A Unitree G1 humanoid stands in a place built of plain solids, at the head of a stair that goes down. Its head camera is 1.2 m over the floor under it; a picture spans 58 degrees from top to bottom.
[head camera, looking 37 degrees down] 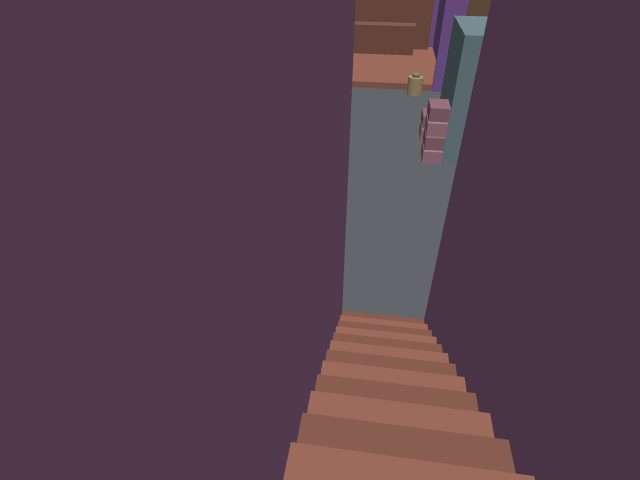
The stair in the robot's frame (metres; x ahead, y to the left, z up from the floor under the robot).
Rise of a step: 0.19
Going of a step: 0.25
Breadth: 0.99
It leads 8 degrees to the right of straight ahead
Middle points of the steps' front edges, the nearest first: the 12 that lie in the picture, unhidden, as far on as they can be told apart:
0.87 -0.36 -0.56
1.12 -0.39 -0.75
1.36 -0.43 -0.94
1.61 -0.47 -1.12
1.86 -0.50 -1.31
2.11 -0.54 -1.50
2.35 -0.57 -1.69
2.60 -0.61 -1.87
2.85 -0.64 -2.06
3.10 -0.68 -2.25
3.34 -0.71 -2.44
3.59 -0.75 -2.62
